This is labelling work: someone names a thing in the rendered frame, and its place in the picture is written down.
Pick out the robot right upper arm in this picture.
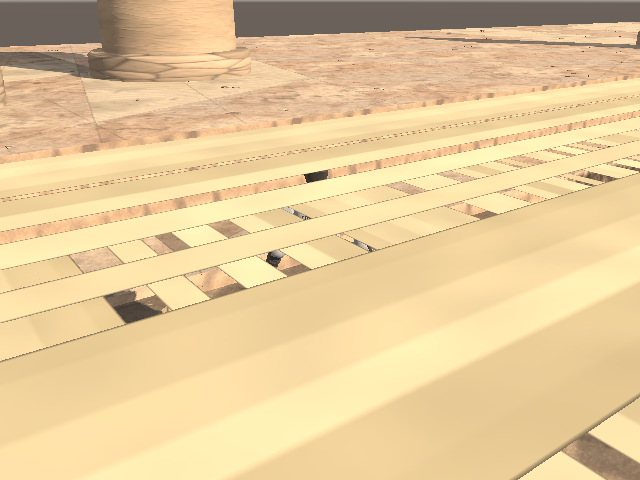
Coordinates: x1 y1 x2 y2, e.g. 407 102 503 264
352 239 369 251

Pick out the robot head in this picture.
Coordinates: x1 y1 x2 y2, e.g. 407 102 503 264
304 170 328 183

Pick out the robot left forearm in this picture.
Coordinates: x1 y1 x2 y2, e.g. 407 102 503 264
266 252 281 268

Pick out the robot left upper arm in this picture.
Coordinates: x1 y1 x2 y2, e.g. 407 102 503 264
271 207 295 258

